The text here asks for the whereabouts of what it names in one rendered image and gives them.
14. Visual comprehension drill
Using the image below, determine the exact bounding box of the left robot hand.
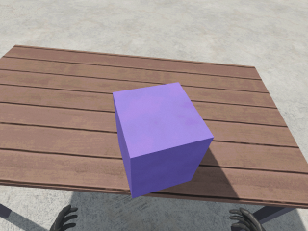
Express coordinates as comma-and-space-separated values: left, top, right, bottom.
49, 204, 78, 231

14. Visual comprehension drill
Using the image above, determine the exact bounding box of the right robot hand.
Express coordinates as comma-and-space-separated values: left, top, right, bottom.
229, 207, 266, 231

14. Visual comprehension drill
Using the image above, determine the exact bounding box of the table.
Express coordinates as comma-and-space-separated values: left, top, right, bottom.
0, 44, 308, 231

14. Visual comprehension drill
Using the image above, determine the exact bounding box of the carton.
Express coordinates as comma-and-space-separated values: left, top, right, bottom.
113, 82, 214, 199

